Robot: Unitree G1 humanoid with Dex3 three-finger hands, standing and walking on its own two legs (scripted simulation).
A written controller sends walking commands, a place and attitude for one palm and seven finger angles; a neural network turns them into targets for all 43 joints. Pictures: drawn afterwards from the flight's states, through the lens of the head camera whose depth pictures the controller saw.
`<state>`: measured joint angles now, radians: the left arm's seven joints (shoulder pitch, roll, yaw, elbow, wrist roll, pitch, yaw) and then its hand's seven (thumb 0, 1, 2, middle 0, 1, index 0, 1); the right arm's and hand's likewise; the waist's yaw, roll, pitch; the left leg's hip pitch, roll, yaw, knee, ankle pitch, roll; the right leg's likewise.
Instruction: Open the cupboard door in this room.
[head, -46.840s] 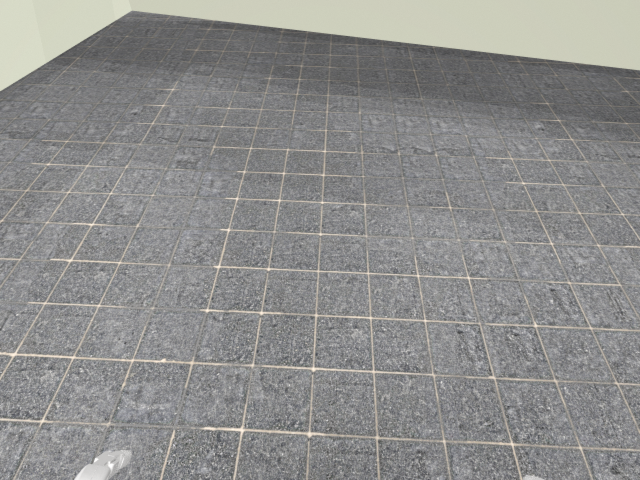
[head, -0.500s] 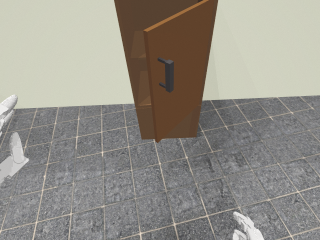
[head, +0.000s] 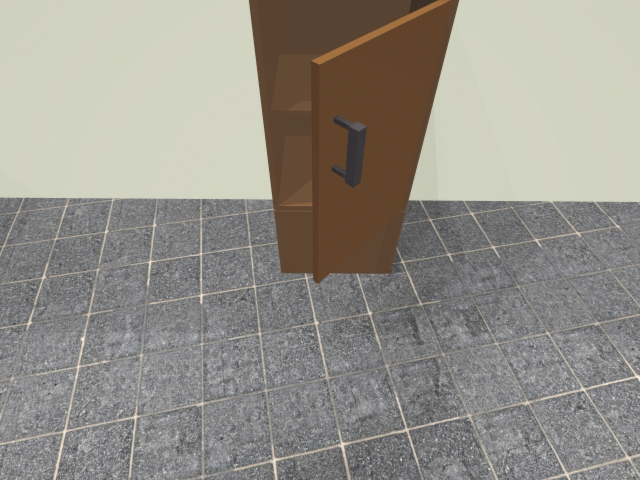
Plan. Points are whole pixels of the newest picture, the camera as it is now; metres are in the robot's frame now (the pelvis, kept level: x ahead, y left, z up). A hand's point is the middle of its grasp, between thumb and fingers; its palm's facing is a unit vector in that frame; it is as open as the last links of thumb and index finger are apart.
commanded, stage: let the arm hang, fingers relaxed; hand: left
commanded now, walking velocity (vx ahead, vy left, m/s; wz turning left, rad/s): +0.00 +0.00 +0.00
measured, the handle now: (346, 151) +0.66 -0.01 +0.03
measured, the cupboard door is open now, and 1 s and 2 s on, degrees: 47 47 47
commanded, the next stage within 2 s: look to check the result in 0.56 s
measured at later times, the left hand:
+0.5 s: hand out of the picture +0.00 +0.18 -0.17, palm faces +0.00 -0.99 -0.15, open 7.3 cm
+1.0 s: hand out of the picture +0.01 +0.21 -0.17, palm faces -0.02 -0.99 -0.17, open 7.3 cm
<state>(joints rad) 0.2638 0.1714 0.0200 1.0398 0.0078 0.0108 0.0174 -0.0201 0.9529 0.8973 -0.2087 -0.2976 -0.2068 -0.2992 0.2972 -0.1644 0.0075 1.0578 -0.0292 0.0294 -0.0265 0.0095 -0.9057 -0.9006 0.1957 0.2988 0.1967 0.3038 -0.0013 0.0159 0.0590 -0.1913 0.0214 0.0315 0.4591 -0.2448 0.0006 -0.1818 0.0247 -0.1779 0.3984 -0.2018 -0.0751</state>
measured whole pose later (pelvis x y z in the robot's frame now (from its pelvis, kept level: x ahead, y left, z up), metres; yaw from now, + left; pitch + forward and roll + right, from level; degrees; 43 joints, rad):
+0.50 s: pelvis +0.01 +0.03 +0.00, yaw -2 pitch -2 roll +0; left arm 0.30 0.10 0.00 1.17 0.01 -0.01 0.03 0.01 0.92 0.90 -0.20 -0.30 -0.20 -0.30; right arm 0.31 -0.11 0.02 1.17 -0.02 -0.01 -0.04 0.00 -0.91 -0.90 0.20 0.30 0.20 0.30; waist 0.00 0.01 0.03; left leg -0.12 -0.03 0.09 0.37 -0.23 0.05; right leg -0.17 -0.02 -0.11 0.40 -0.20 -0.03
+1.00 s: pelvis +0.02 +0.05 +0.00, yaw -3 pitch -1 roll +0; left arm 0.29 0.11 0.00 1.16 0.01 -0.01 0.04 0.00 0.91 0.90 -0.20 -0.30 -0.20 -0.30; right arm 0.30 -0.12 0.01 1.17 -0.02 -0.02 -0.04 0.00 -0.91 -0.90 0.20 0.30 0.20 0.30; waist -0.01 0.01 0.05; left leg -0.11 -0.05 0.11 0.37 -0.24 0.07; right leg -0.17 -0.04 -0.10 0.41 -0.22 0.00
